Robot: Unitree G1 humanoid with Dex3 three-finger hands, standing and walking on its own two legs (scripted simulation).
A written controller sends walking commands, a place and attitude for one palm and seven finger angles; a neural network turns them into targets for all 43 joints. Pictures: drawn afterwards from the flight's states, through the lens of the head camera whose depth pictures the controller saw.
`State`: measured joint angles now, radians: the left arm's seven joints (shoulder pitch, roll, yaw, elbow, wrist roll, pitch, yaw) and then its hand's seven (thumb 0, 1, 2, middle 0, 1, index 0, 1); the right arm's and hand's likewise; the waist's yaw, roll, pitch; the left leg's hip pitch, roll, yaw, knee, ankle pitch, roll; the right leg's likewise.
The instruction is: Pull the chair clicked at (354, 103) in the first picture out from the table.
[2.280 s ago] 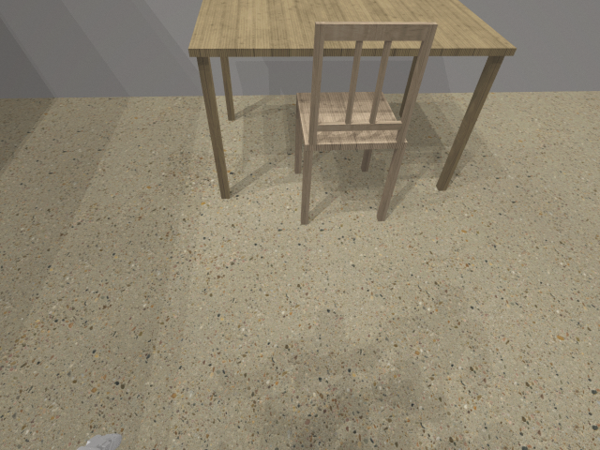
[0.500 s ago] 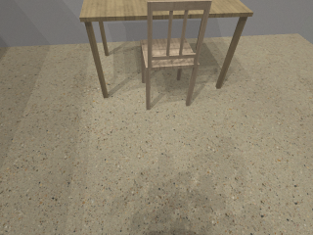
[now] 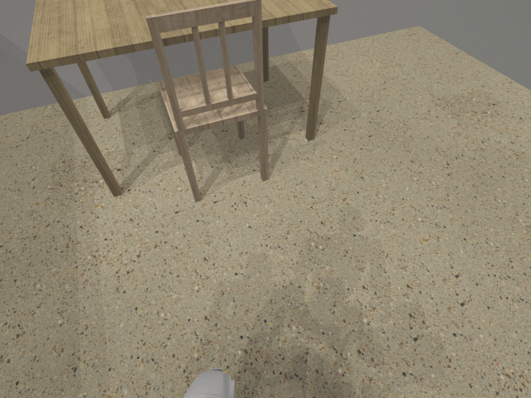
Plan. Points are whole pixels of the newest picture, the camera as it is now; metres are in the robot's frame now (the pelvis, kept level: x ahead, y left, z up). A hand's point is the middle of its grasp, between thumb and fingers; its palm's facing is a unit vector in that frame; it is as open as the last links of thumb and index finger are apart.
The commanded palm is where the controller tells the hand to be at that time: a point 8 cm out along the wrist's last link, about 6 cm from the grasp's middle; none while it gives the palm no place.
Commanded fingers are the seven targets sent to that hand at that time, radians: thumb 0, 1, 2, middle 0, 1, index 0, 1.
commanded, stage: walk to a spot facing it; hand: left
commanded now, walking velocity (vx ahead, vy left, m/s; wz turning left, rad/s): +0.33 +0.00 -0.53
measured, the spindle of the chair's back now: (201, 68) +1.13 +0.35 -0.10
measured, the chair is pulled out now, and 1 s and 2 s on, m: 0.00 0.00 0.00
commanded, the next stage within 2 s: turn to face it in 1.76 s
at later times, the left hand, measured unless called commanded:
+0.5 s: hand (152, 293) +0.33 +0.28 -0.18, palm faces -0.23 -0.95 -0.20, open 7.4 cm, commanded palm none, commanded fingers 0.00 0.90 0.90 -0.20 -0.30 -0.20 -0.30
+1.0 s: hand (250, 213) +0.56 +0.10 -0.19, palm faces -0.54 -0.82 -0.20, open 7.2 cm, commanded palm none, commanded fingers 0.00 0.90 0.90 -0.20 -0.30 -0.20 -0.30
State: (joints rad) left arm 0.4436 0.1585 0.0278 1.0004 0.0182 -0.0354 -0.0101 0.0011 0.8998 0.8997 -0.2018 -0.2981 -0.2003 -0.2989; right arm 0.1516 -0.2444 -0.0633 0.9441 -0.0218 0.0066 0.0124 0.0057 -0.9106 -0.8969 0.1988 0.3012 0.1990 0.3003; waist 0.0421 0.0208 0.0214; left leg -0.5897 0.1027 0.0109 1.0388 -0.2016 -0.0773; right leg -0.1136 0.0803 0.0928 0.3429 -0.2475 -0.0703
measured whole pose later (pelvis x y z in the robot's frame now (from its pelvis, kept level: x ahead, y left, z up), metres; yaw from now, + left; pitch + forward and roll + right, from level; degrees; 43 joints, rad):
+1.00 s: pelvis +0.39 -0.01 -0.02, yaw -35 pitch +0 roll -1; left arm 0.21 0.21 0.06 0.96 0.00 -0.04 0.00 -0.02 0.93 0.90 -0.20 -0.30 -0.20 -0.30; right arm 0.32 -0.12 -0.04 1.01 -0.01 -0.02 -0.01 0.01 -0.91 -0.90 0.20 0.30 0.20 0.30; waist -0.03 -0.02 0.08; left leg -0.48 0.16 0.05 1.32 -0.34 -0.05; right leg -0.26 0.11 -0.11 0.54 -0.28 -0.13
